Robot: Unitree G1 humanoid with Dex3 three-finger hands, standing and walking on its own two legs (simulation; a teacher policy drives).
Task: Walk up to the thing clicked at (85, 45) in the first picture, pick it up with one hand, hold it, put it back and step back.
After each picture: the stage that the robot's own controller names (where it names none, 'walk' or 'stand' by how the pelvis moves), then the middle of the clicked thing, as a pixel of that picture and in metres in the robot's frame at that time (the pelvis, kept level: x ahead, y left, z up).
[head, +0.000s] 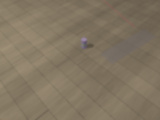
stand; (84, 43) +1.39 +0.04 -0.72
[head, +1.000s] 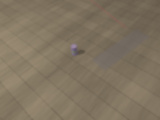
walk; (74, 50) +1.25 +0.22 -0.72
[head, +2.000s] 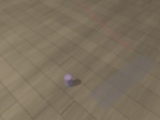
walk; (68, 80) +0.82 +0.23 -0.71
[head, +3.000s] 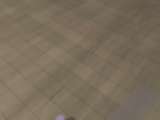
walk; out of the picture +0.48 +0.19 -0.70
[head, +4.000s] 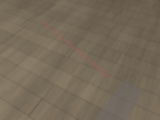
stand; out of the picture +0.34 +0.33 -0.69
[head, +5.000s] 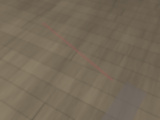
stand; out of the picture +0.30 +0.32 -0.72
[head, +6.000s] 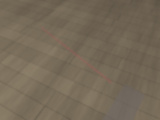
stand; out of the picture +0.31 +0.30 -0.72
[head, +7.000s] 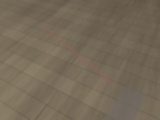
stand; out of the picture +0.33 +0.30 -0.73
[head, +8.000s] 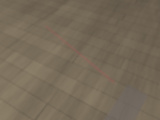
stand; out of the picture +0.33 +0.30 -0.73
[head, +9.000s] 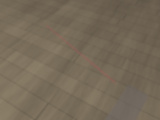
stand; out of the picture +0.33 +0.28 -0.73
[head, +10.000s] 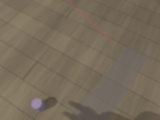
go down; (38, 105) +0.38 +0.30 -0.58
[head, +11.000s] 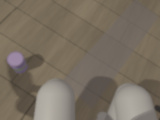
go down; (18, 63) +0.42 +0.33 -0.31
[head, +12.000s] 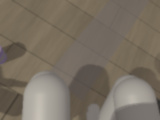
close in; out of the picture +0.41 +0.35 -0.26
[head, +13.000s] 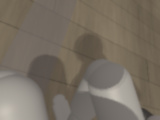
close in; out of the picture +0.39 +0.38 -0.22
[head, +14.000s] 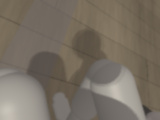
rest palm; out of the picture +0.38 +0.38 -0.22
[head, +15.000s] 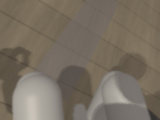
lift; out of the picture +0.37 +0.33 -0.24
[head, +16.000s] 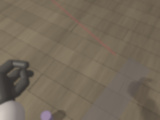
hold; (47, 118) +0.37 +0.25 -0.59
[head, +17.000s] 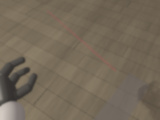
hold; out of the picture +0.35 +0.26 -0.67
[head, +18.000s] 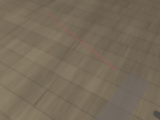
close in; out of the picture +0.37 +0.25 -0.66
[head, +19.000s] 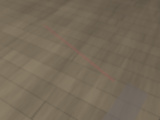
hold; out of the picture +0.35 +0.24 -0.65
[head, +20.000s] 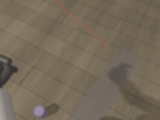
crouch; (40, 112) +0.37 +0.27 -0.61
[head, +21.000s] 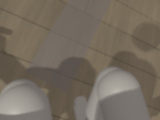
lower; out of the picture +0.40 +0.32 -0.26
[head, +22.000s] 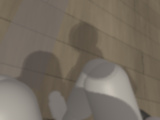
lower; out of the picture +0.38 +0.35 -0.22
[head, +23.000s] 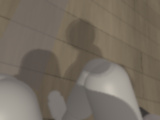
lower; out of the picture +0.37 +0.35 -0.22
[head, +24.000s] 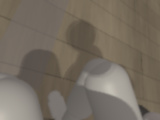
lower; out of the picture +0.37 +0.35 -0.22
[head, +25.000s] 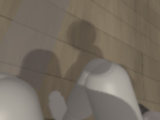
lower; out of the picture +0.37 +0.35 -0.23
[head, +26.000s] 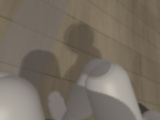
withdraw; out of the picture +0.37 +0.33 -0.22
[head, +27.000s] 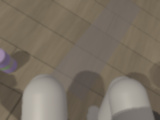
walk; (3, 61) +0.41 +0.32 -0.27
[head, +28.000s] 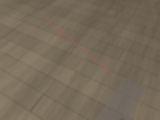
stand; out of the picture +0.35 +0.26 -0.64
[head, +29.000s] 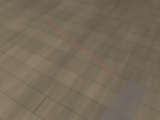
stand; out of the picture +0.35 +0.27 -0.67
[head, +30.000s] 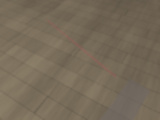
stand; out of the picture +0.35 +0.25 -0.67
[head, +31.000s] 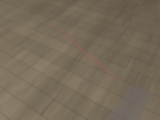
stand; out of the picture +0.36 +0.25 -0.72
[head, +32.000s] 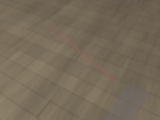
stand; out of the picture +0.34 +0.26 -0.73
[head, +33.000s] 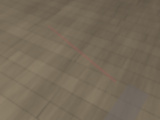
walk; out of the picture +0.34 +0.26 -0.73
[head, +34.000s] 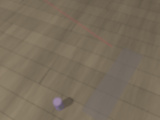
walk; (58, 104) +0.50 +0.26 -0.70
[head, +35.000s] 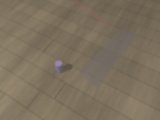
walk; (59, 66) +0.82 +0.25 -0.69
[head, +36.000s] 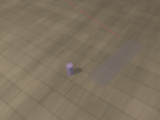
walk; (70, 69) +0.99 +0.25 -0.71
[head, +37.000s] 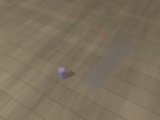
stand; (62, 73) +0.94 +0.25 -0.72
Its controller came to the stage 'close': yes
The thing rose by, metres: 0.02
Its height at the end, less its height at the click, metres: +0.00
